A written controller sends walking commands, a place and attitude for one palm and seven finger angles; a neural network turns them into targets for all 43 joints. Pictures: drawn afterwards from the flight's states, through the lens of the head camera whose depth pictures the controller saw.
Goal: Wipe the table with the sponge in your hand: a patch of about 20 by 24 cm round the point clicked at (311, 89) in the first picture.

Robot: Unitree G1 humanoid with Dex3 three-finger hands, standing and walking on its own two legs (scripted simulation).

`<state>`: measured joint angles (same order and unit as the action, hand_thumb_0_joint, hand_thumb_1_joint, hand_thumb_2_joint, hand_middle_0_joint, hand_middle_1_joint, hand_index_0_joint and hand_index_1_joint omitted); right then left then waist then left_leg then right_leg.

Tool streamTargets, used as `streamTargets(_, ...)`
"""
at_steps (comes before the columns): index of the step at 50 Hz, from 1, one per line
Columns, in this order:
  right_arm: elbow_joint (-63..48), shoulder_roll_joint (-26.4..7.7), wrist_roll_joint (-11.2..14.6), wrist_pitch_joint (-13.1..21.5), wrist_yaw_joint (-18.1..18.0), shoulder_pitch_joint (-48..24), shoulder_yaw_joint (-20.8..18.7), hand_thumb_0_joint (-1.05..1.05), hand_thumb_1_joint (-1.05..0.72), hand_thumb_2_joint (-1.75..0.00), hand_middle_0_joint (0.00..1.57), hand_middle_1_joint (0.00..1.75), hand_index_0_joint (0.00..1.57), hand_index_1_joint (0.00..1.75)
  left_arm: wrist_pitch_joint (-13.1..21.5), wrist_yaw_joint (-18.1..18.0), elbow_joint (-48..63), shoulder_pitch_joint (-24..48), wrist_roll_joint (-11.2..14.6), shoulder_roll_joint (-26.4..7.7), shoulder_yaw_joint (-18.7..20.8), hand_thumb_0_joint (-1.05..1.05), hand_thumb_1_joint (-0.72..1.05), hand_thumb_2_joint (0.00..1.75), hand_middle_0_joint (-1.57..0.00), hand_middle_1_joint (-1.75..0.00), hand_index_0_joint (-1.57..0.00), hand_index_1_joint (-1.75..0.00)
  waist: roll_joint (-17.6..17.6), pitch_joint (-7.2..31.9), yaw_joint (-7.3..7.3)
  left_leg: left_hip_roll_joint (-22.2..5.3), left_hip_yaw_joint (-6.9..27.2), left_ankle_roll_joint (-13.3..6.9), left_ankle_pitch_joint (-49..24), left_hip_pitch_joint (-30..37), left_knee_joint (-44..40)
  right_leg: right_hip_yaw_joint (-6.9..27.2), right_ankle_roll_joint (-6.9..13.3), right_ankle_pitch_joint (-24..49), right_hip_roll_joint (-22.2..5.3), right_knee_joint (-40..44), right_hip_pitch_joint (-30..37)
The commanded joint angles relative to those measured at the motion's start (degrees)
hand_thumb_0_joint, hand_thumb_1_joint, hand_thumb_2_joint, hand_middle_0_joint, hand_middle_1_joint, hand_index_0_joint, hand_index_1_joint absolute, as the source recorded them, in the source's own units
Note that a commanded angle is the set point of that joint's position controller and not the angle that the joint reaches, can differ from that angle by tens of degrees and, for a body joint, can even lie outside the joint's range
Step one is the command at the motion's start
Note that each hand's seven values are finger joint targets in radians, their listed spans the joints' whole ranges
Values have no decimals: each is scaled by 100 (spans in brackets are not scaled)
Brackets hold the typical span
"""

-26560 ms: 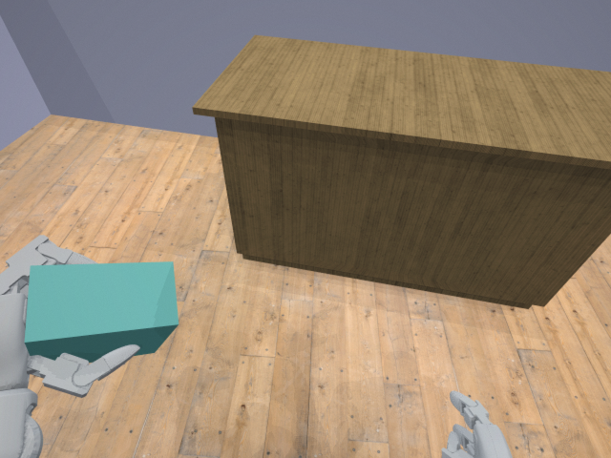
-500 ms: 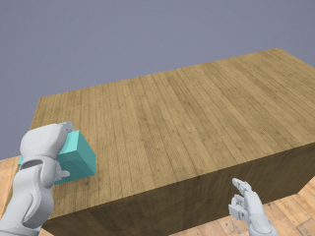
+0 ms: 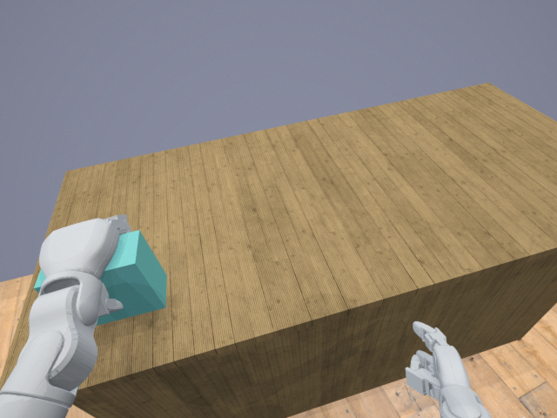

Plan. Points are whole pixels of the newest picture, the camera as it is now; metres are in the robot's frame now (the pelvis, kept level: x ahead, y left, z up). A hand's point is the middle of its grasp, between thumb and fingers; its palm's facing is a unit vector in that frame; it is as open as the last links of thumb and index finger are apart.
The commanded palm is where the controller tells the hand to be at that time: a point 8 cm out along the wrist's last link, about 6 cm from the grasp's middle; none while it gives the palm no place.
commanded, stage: move the sponge above the wiping area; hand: left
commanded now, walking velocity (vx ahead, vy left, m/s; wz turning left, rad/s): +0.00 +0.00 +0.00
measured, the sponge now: (114, 287) +0.25 +0.30 +0.06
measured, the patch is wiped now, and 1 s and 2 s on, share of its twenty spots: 0.00 0.00 0.00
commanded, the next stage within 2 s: lower the sponge onto the table in 0.74 s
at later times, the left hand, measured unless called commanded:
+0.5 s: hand (107, 270) +0.25 +0.29 +0.10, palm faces +0.03 -0.08 -1.00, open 10.2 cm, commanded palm +0.23 +0.28 +0.17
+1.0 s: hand (115, 267) +0.26 +0.28 +0.11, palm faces +0.02 -0.08 -1.00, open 10.2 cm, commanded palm +0.23 +0.28 +0.17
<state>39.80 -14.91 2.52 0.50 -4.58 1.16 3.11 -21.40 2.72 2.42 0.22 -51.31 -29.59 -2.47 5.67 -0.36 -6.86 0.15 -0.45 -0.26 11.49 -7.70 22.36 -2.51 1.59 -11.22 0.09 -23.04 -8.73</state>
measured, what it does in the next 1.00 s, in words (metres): stands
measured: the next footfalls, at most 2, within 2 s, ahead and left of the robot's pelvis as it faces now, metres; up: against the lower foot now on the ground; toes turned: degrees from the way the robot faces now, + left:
none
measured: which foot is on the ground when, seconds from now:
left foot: down 0.00-1.00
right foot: down 0.00-1.00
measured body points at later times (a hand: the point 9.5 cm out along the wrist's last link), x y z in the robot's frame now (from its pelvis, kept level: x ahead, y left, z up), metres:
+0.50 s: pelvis +0.01 +0.00 +0.00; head -0.01 -0.04 +0.45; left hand +0.25 +0.29 +0.16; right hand +0.26 -0.20 -0.08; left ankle +0.01 +0.12 -0.74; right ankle +0.02 -0.10 -0.74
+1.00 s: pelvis +0.00 +0.00 +0.00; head -0.01 -0.05 +0.45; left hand +0.25 +0.28 +0.16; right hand +0.26 -0.20 -0.08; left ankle +0.01 +0.12 -0.74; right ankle +0.02 -0.10 -0.74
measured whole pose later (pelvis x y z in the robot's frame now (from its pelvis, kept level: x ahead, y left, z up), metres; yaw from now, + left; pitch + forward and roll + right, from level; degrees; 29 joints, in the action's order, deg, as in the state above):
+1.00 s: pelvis +0.00 +0.00 +0.00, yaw +0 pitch -3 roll +0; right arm 39.2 -15.1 2.8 -0.4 -3.8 0.5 3.2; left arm -23.5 3.5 3.8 0.5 -51.8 -28.5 -4.6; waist 6.2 0.2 -6.9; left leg 0.1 -0.2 0.0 11.4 -7.3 22.0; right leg -2.5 1.9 -11.5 0.2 -23.3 -8.7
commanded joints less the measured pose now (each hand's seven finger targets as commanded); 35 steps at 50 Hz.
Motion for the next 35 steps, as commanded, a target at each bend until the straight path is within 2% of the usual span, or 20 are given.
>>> streamTargets(1,-979,-580,7,318,-57,-1184,-240,0,-90,-90,20,30,20,30,75,-235,947,1614,-212,-1314,761,0,10,130,-120,-160,-120,-160,-203,1053,35,156,389,-125,-904,166,-233,506,236,376,-29,402,236)
streamTargets(5,-957,-562,6,370,-96,-1127,-251,0,-90,-90,20,30,20,30,195,-298,805,1859,-263,-1255,694,0,10,130,-120,-160,-120,-160,-283,1117,49,164,383,-140,-902,207,-231,487,248,350,-10,404,214)
streamTargets(7,-987,-570,1,403,-106,-1212,-253,0,-90,-90,20,30,20,30,281,-396,1078,1980,-285,-1606,1003,0,10,130,-120,-160,-120,-160,-104,1296,-26,176,419,-144,-947,307,-240,634,311,374,31,374,318)
streamTargets(8,-1031,-517,-8,422,-104,-1171,-262,0,-90,-90,20,30,20,30,292,-409,1142,1947,-293,-1234,697,0,10,130,-120,-160,-120,-160,23,1436,1,172,360,-160,-1080,330,-205,445,289,500,-2,324,393)
streamTargets(9,-1017,-509,-8,444,-88,-1113,-263,0,-90,-90,20,30,20,30,310,-442,1147,1924,-291,-1238,712,0,10,130,-120,-160,-120,-160,-16,1447,1,159,403,-130,-1199,357,-213,462,282,601,-13,318,388)
streamTargets(12,-995,-568,-10,415,-38,-1244,-282,0,-90,-90,20,30,20,30,212,-543,1205,1615,-234,-1566,1108,0,10,130,-120,-160,-120,-160,-80,1394,-106,158,416,-117,-1332,340,-214,631,326,803,18,295,511)
streamTargets(13,-1034,-526,-25,400,-17,-1180,-284,0,-90,-90,20,30,20,30,142,-537,1190,1497,-211,-1214,839,0,10,130,-120,-160,-120,-160,-103,1470,-88,144,355,-129,-1386,290,-200,432,288,875,-17,250,567)
streamTargets(16,-1013,-570,0,308,43,-1207,-286,0,-90,-90,20,30,20,30,-89,-488,1048,1319,-214,-1173,778,0,10,130,-120,-160,-120,-160,-306,1255,-72,126,378,-98,-1375,186,-222,472,247,924,-44,261,487)
streamTargets(17,-1020,-591,21,319,37,-1362,-270,0,-90,-90,20,30,20,30,-146,-485,1165,1301,-165,-1459,1054,0,10,130,-120,-160,-120,-160,-308,1177,-110,147,392,-116,-1282,204,-218,651,295,836,6,283,478)
streamTargets(18,-1078,-571,13,297,45,-1303,-245,0,-90,-90,20,30,20,30,-221,-427,1154,1257,-150,-1163,753,0,10,130,-120,-160,-120,-160,-204,1247,-80,157,353,-131,-1292,146,-214,467,272,853,-23,243,532)
streamTargets(21,-1102,-571,16,250,65,-1268,-266,0,-90,-90,20,30,20,30,-229,-300,1368,1143,-183,-1126,664,0,10,130,-120,-160,-120,-160,-326,1320,-51,149,389,-137,-1418,251,-164,506,232,1023,-48,226,523)
streamTargets(22,-1102,-570,28,274,59,-1404,-229,0,-90,-90,20,30,20,30,-207,-290,1546,1210,-187,-1360,851,0,10,130,-120,-160,-120,-160,-224,1278,-57,156,428,-134,-1375,301,-162,661,297,940,16,241,482)
streamTargets(23,-1155,-519,10,270,64,-1313,-224,0,-90,-90,20,30,20,30,-203,-239,1559,1139,-194,-973,500,0,10,130,-120,-160,-120,-160,-154,1249,-27,148,391,-158,-1380,265,-160,448,266,902,-9,224,460)
streamTargets(26,-1084,-529,9,259,37,-1225,-234,0,-90,-90,20,30,20,30,-74,-227,1498,1486,-270,-1007,428,0,10,130,-120,-160,-120,-160,-275,1112,44,119,444,-146,-1163,308,-209,483,241,620,-5,343,253)
streamTargets(27,-1098,-519,20,301,7,-1357,-209,0,-90,-90,20,30,20,30,-35,-266,1634,1588,-237,-1264,675,0,10,130,-120,-160,-120,-160,-210,1062,5,125,468,-158,-1038,357,-230,642,300,470,52,379,240)
streamTargets(29,-1051,-511,-4,322,-10,-1208,-214,0,-90,-90,20,30,20,30,33,-324,1474,1671,-341,-1247,672,0,10,130,-120,-160,-120,-160,-256,1225,-4,143,465,-139,-1205,350,-213,526,287,602,20,343,334)
streamTargets(31,-1042,-510,-6,298,2,-1248,-239,0,-90,-90,20,30,20,30,60,-378,1516,1689,-349,-1185,619,0,10,130,-120,-160,-120,-160,-95,1243,-32,147,463,-118,-1236,376,-246,513,286,633,0,359,383)
streamTargets(32,-1042,-514,7,332,-17,-1400,-212,0,-90,-90,20,30,20,30,42,-429,1650,1839,-341,-1433,829,0,10,130,-120,-160,-120,-160,47,1221,-59,153,481,-123,-1125,432,-289,680,349,481,60,386,366)
streamTargets(33,-1065,-468,-8,348,-22,-1313,-207,0,-90,-90,20,30,20,30,5,-434,1524,1848,-327,-1091,555,0,10,130,-120,-160,-120,-160,-20,1262,-29,164,415,-143,-1169,387,-257,491,316,532,27,366,400)
streamTargets(35,-983,-508,7,318,-2,-1316,-228,0,-90,-90,20,30,20,30,-62,-445,1280,1746,-330,-1113,583,0,10,130,-120,-160,-120,-160,-79,1214,-44,156,425,-106,-1128,353,-291,532,296,499,8,409,378)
